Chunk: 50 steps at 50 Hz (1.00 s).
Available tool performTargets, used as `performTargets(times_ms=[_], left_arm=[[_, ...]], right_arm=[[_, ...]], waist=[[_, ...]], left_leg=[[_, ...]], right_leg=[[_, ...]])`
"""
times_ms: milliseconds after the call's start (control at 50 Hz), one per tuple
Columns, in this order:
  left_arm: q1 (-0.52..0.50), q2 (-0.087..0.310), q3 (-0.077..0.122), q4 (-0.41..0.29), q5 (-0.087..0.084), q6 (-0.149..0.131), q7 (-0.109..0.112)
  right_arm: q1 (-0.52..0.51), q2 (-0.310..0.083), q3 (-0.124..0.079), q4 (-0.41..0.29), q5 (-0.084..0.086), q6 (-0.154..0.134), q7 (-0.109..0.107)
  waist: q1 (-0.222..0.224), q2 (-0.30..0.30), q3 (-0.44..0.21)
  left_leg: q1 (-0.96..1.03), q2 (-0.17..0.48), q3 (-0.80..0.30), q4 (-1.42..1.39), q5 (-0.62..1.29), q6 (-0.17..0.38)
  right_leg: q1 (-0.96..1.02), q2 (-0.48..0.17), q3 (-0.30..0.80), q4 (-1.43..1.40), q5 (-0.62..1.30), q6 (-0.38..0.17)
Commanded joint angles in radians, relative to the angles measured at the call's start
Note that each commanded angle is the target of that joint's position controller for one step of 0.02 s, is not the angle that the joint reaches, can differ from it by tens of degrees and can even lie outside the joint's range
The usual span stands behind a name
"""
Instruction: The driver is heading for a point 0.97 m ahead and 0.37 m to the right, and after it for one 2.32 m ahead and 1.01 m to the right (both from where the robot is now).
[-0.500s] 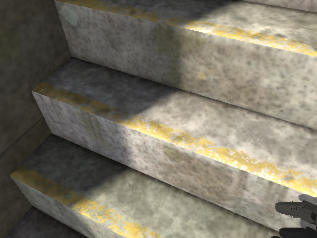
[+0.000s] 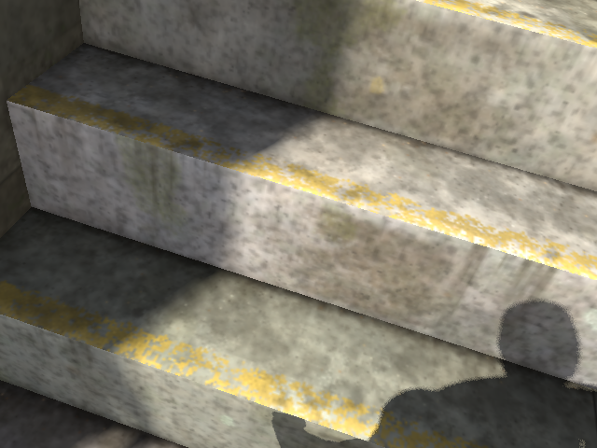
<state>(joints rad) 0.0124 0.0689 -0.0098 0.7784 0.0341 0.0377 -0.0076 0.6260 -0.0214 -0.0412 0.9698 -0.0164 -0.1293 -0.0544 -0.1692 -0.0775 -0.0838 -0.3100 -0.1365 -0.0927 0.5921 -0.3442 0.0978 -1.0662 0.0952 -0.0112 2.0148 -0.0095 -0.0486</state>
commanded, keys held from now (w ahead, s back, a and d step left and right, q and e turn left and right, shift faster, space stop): w+e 1.00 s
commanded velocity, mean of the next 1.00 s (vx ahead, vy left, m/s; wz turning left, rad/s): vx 0.50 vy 0.00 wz -0.51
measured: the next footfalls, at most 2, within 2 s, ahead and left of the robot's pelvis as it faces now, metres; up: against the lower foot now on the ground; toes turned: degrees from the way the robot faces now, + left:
right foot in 0.50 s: +0.23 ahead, -0.01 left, +0.23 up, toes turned -19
left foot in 0.82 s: +0.29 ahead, +0.42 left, +0.00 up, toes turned -27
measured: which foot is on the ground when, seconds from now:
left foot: down 0.00-0.50, up 0.52-0.80, down 0.82-1.00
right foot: up 0.00-0.48, down 0.50-0.78, up 0.80-0.98, down 1.00-1.00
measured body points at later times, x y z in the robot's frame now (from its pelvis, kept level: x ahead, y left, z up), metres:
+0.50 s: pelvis +0.12 +0.09 +0.03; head +0.15 +0.14 +0.47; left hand +0.37 +0.17 -0.10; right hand -0.11 +0.00 -0.08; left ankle +0.01 +0.06 -0.70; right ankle +0.19 +0.00 -0.49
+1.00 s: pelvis +0.23 +0.27 +0.02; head +0.29 +0.28 +0.46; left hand +0.61 +0.21 +0.03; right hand +0.02 +0.16 -0.10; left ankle +0.26 +0.44 -0.73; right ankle +0.27 +0.11 -0.50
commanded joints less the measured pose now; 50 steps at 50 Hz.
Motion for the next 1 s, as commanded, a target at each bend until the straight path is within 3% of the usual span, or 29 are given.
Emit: performTargets(times_ms=[20, 320, 440, 460, 480, 500, 520, 540, 560, 580, 600, 620, 660, 680, 700, 720, 760, 780, 800, 820, 840, 860, 880, 900, 920, 940, 960, 980, 1000], left_arm=[[-0.107, 0.027, 0.027, -0.018, 0.002, -0.006, 0.014], [-0.241, -0.035, -0.026, -0.020, -0.013, -0.027, 0.081], [-0.277, -0.025, -0.071, -0.050, -0.066, 0.002, 0.090], [0.159, 0.249, 0.055, -0.076, -0.178, 0.091, 0.057], [0.466, 0.440, 0.152, 0.009, -0.074, 0.158, 0.024], [0.523, 0.369, 0.220, 0.038, -0.045, 0.199, -0.028], [0.218, 0.092, 0.049, -0.101, 0.167, 0.179, -0.086], [0.185, 0.020, -0.014, -0.201, 0.215, 0.181, -0.075], [0.148, 0.135, 0.002, -0.092, 0.092, 0.114, -0.091], [0.125, 0.136, -0.002, -0.004, 0.010, 0.053, -0.106], [-0.071, 0.099, -0.017, -0.019, -0.035, -0.012, -0.086], [-0.274, 0.071, 0.017, -0.049, -0.005, -0.080, 0.043], [-0.489, 0.164, 0.000, -0.254, -0.103, -0.161, -0.028], [-0.512, 0.200, 0.005, -0.281, -0.090, -0.143, -0.015], [-0.535, 0.122, 0.031, -0.048, 0.056, -0.141, 0.049], [-0.134, 0.178, 0.004, -0.236, -0.060, -0.129, 0.035], [-0.216, 0.265, 0.031, -0.299, -0.059, -0.054, 0.051], [-0.279, 0.180, -0.007, -0.303, -0.057, -0.011, -0.006], [-0.268, 0.069, -0.046, -0.308, -0.066, 0.016, -0.085], [-0.056, 0.002, 0.011, -0.340, 0.045, 0.019, 0.026], [0.146, 0.065, -0.076, -0.243, 0.029, 0.005, -0.075], [-0.097, 0.014, 0.016, -0.350, 0.051, -0.008, 0.025], [-0.356, 0.192, -0.027, -0.362, -0.123, -0.031, 0.001], [-0.518, 0.012, -0.023, -0.469, 0.042, -0.080, 0.038], [-0.450, 0.146, -0.041, -0.459, -0.040, -0.053, 0.001], [-0.433, 0.114, -0.060, -0.445, -0.056, -0.065, -0.027], [-0.393, -0.048, -0.073, -0.463, 0.047, -0.056, 0.004], [-0.219, 0.120, -0.102, -0.394, -0.038, -0.003, -0.055], [0.069, 0.098, -0.103, -0.303, -0.020, 0.014, -0.080]], right_arm=[[0.118, -0.119, -0.029, 0.028, -0.016, -0.019, -0.006], [0.200, -0.038, 0.032, 0.276, 0.006, -0.049, -0.005], [0.311, -0.043, 0.074, 0.360, 0.004, -0.034, -0.044], [-0.039, -0.261, 0.124, 0.243, -0.187, 0.106, 0.163], [-0.519, -0.405, 0.089, -0.021, -0.039, 0.239, 0.249], [-0.485, -0.338, 0.134, -0.069, -0.029, 0.383, 0.251], [-0.144, -0.298, 0.119, 0.235, -0.085, 0.309, 0.253], [-0.107, -0.506, 0.082, 0.238, -0.047, 0.274, 0.288], [-0.197, -0.486, 0.054, 0.124, 0.001, 0.199, 0.268], [-0.189, -0.354, 0.077, 0.063, -0.080, 0.106, 0.236], [-0.131, -0.280, 0.078, 0.069, -0.105, 0.048, 0.183], [-0.176, -0.207, 0.053, -0.075, -0.035, 0.087, 0.050], [0.166, -0.335, -0.004, 0.128, -0.080, 0.033, 0.122], [0.149, -0.336, -0.001, 0.129, -0.055, 0.048, 0.154], [0.151, -0.193, 0.021, -0.005, 0.023, 0.076, 0.039], [-0.078, -0.320, 0.031, 0.018, -0.090, 0.047, 0.156], [-0.044, -0.188, 0.108, 0.037, -0.082, 0.075, 0.297], [0.062, -0.118, 0.122, 0.108, -0.077, 0.076, 0.286], [0.097, -0.243, 0.105, 0.141, -0.076, 0.103, 0.254], [-0.155, -0.533, -0.044, -0.082, 0.024, 0.017, 0.041], [-0.235, -0.519, -0.008, 0.074, -0.021, 0.076, 0.143], [-0.186, -0.491, -0.056, -0.097, 0.013, 0.012, -0.015], [-0.040, -0.218, 0.085, 0.065, -0.161, 0.032, 0.095], [0.020, -0.333, -0.014, -0.020, 0.036, -0.019, -0.028], [0.045, -0.227, 0.071, 0.113, -0.090, 0.045, 0.054], [0.176, -0.266, 0.032, 0.100, -0.139, 0.055, 0.088], [0.038, -0.342, -0.033, -0.052, 0.027, 0.007, -0.035], [-0.168, -0.405, -0.003, 0.054, -0.076, 0.056, 0.144], [-0.366, -0.480, -0.026, -0.041, -0.081, 0.059, 0.180]], waist=[[0.028, 0.191, 0.186], [0.011, 0.157, 0.279], [0.101, 0.178, 0.186], [0.372, 0.248, 0.138], [0.439, 0.288, 0.039], [0.508, -0.121, -0.313], [0.419, -0.152, -0.494], [0.531, 0.006, -0.387], [0.408, -0.040, -0.154], [0.268, 0.121, -0.134], [0.080, 0.311, -0.077], [-0.084, 0.241, 0.043], [-0.135, 0.081, -0.063], [-0.112, 0.144, -0.006], [-0.329, 0.336, 0.077], [0.081, 0.198, 0.003], [0.061, 0.092, 0.029], [0.004, 0.101, 0.106], [0.000, 0.311, 0.146], [0.185, 0.406, -0.054], [0.205, 0.387, -0.263], [0.114, 0.372, -0.075], [0.056, 0.086, -0.164], [-0.028, 0.211, 0.178], [0.129, 0.088, -0.390], [0.027, 0.218, -0.215], [0.016, 0.264, 0.003], [0.273, 0.161, -0.343], [0.359, 0.182, -0.305]], left_leg=[[0.135, 0.287, -0.414, -0.246, -0.270, -0.128], [0.149, 0.299, -0.123, -0.357, 0.083, -0.304], [0.336, 0.286, 0.141, -0.363, 1.381, -0.341], [0.085, 0.258, 0.113, -0.383, 2.384, -0.470], [-0.342, 0.283, 0.166, -0.454, 3.299, -0.679], [-0.613, 0.209, 0.115, 0.815, 2.593, -0.813], [-0.517, 0.213, -0.116, 1.451, 0.634, -0.253], [-0.713, 0.176, -0.484, 1.757, 0.415, -0.080], [-0.755, 0.164, -0.499, 1.792, 0.325, -0.057], [-0.738, 0.119, -0.407, 1.586, 0.300, 0.037], [-0.638, 0.145, -0.281, 1.394, 0.150, 0.046], [-0.291, 0.112, -0.147, 1.274, 0.068, -0.104], [-0.063, 0.071, 0.019, 1.382, 0.284, -0.153], [-0.047, 0.046, 0.016, 1.370, 0.278, -0.133], [-0.149, 0.137, 0.110, 0.909, 0.383, -0.142], [-0.188, 0.151, 0.011, 0.505, 0.176, -0.103], [-0.007, 0.214, 0.061, -0.047, 0.794, 0.015], [0.241, 0.230, 0.025, -0.231, 0.859, -0.060], [0.097, 0.250, -0.074, -0.362, 0.888, 0.043], [0.428, 0.452, -0.391, -0.291, 0.854, 0.055], [0.556, 0.641, -0.612, -0.206, 0.511, 0.271], [0.473, 0.520, -0.407, -0.326, 0.384, 0.100], [0.367, 0.257, -0.022, -0.125, 0.604, 0.024], [0.342, 0.368, -0.072, -0.290, 0.898, -0.064], [0.457, 0.282, -0.081, -0.160, 0.609, -0.025], [0.401, 0.378, -0.141, -0.262, 0.574, 0.029], [0.446, 0.414, -0.097, -0.524, 0.933, 0.124], [0.202, 0.486, -0.160, -0.451, 0.913, 0.117], [0.134, 0.676, -0.268, -0.542, 0.640, 0.161]], right_leg=[[-0.329, 0.050, 0.125, 0.120, 0.001, -0.026], [-0.471, 0.061, 0.021, 0.136, -0.050, -0.080], [-0.352, 0.192, -0.169, 0.086, -0.444, -0.184], [-0.111, 0.399, -0.086, -0.254, -0.446, -0.352], [0.620, 0.437, -0.366, -0.766, -0.833, -0.311], [1.173, 0.144, -0.172, -0.969, -0.473, -0.330], [0.744, -0.082, 0.275, -1.034, -0.208, -0.249], [0.298, -0.180, 0.928, -0.996, -0.587, -0.390], [0.192, -0.135, 0.900, -1.067, -0.647, -0.432], [0.261, -0.127, 0.646, -1.094, -0.590, -0.386], [0.170, -0.138, 0.415, -1.159, -0.608, -0.252], [-0.107, -0.173, 0.416, -1.070, -0.683, -0.210], [-0.313, -0.005, -0.055, -1.003, -0.538, -0.059], [-0.443, -0.017, -0.086, -0.932, -0.547, -0.073], [-0.231, -0.165, 0.102, -0.725, -0.747, -0.135], [-0.093, -0.066, -0.087, -0.761, -0.427, -0.061], [-0.063, 0.047, -0.045, -0.538, -0.553, -0.030], [-0.236, 0.064, -0.047, -0.537, -0.610, -0.069], [-0.225, 0.072, 0.002, -0.219, -0.618, -0.140], [-0.305, 0.030, 0.002, -0.076, -0.675, -0.015], [-0.635, -0.098, 0.160, 0.076, -0.513, -0.003], [-0.448, -0.045, 0.192, 0.217, -0.571, -0.033], [-0.496, 0.017, 0.022, -0.072, -0.444, -0.093], [-0.467, -0.039, 0.041, -0.110, -0.572, -0.051], [-0.418, -0.072, -0.021, -0.324, -0.633, -0.113], [-0.492, -0.087, 0.029, -0.243, -0.745, -0.134], [-0.306, -0.086, -0.139, -0.289, -0.803, -0.074], [-0.082, -0.106, 0.101, -0.482, -0.929, -0.142], [0.100, -0.156, 0.156, -0.517, -0.688, -0.078]])
Velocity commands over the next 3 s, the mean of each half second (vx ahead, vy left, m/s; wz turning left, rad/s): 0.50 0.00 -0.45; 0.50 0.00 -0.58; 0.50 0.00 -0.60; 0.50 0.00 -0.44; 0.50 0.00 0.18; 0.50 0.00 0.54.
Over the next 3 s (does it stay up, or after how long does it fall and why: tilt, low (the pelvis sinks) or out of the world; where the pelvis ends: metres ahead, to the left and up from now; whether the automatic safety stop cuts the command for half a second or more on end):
stays up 0.07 -0.10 0.04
